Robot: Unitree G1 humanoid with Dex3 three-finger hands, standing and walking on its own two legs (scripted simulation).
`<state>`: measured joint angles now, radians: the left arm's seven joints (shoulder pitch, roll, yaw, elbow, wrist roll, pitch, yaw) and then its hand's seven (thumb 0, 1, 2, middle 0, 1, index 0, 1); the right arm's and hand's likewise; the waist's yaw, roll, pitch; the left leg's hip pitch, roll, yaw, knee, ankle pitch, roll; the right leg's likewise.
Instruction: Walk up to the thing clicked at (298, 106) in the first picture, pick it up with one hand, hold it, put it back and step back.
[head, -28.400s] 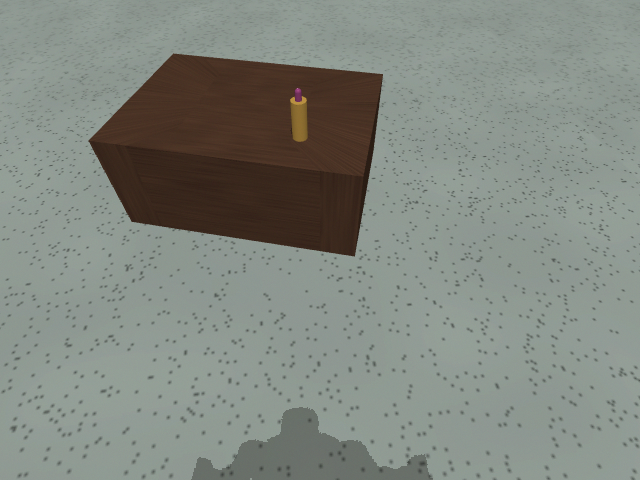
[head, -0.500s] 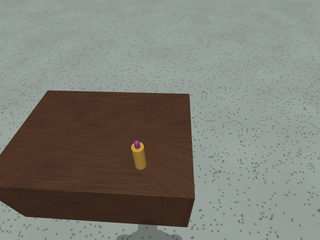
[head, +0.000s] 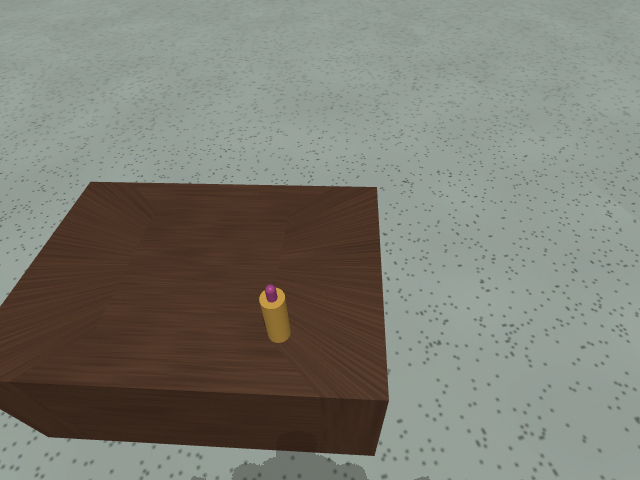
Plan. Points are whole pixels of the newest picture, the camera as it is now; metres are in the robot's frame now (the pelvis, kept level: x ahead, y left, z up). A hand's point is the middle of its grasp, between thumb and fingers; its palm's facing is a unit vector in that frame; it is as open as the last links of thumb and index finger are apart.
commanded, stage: stand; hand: left
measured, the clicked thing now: (274, 311) +0.51 +0.13 -0.27
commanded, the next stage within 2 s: none
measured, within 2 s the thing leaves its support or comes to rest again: neither
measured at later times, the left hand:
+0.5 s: hand out of the picture +0.07 +0.25 -0.15, palm faces +0.00 -0.93 -0.36, open 8.4 cm
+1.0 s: hand out of the picture +0.09 +0.24 -0.15, palm faces +0.00 -0.93 -0.36, open 7.4 cm
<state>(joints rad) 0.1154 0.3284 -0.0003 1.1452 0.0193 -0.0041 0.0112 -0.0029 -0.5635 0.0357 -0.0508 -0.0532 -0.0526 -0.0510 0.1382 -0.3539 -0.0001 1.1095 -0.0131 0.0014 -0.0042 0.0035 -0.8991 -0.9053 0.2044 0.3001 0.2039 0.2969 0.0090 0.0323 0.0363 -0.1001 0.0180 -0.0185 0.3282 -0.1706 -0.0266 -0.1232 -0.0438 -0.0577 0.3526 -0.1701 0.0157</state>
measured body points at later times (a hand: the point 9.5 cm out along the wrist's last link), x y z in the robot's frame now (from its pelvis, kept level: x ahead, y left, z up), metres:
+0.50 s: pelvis +0.00 -0.01 +0.00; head +0.00 -0.02 +0.45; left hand +0.07 +0.30 -0.13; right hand +0.07 -0.31 -0.14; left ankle +0.01 +0.14 -0.75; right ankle +0.02 -0.13 -0.75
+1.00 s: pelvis +0.01 -0.01 +0.00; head +0.01 -0.02 +0.45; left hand +0.09 +0.29 -0.12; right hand +0.09 -0.31 -0.14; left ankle +0.01 +0.14 -0.75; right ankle +0.02 -0.13 -0.75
